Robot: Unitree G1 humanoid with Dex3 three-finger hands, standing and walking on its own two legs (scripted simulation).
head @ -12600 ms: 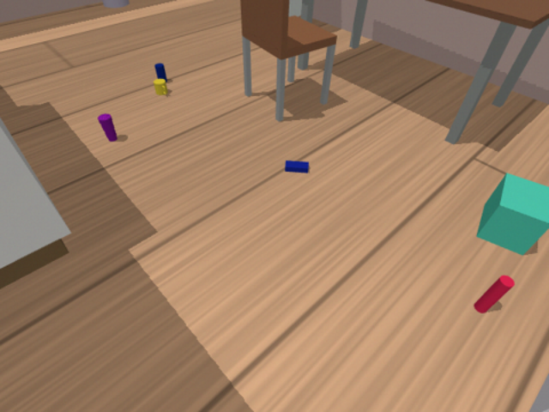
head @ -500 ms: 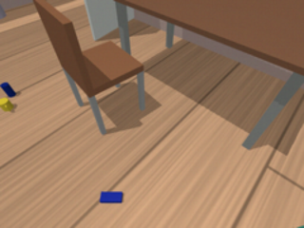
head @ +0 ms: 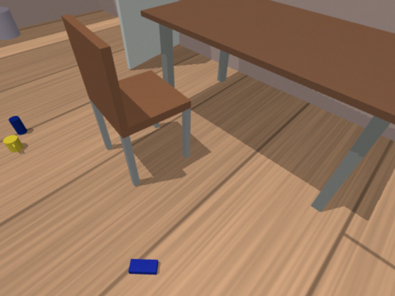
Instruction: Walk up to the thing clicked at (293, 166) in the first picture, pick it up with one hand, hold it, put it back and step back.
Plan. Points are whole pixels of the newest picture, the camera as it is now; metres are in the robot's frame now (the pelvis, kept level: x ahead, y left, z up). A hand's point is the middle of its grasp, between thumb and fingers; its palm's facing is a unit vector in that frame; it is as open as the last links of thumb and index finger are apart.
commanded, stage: walk up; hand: left
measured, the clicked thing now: (143, 266) +0.45 +0.24 -0.77
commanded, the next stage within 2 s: stand in 0.76 s
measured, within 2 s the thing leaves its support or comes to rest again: neither
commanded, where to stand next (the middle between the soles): +0.07 +0.00 m, yaw +1 degrees
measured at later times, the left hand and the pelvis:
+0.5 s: hand out of the picture +0.07 +0.25 -0.15, palm faces +0.01 -0.94 -0.33, open 7.4 cm; pelvis +0.01 +0.00 +0.00, yaw +1 degrees
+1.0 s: hand out of the picture +0.09 +0.24 -0.15, palm faces -0.02 -0.94 -0.34, open 7.4 cm; pelvis +0.02 -0.01 +0.00, yaw +1 degrees
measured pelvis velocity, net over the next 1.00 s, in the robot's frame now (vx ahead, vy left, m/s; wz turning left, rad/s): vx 0.02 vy -0.01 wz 0.01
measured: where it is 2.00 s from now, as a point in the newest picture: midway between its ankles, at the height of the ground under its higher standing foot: outside the picture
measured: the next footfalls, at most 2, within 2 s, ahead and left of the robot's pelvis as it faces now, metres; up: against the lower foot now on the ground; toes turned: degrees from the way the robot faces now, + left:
none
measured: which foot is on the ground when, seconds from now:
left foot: down 0.00-1.00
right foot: down 0.00-1.00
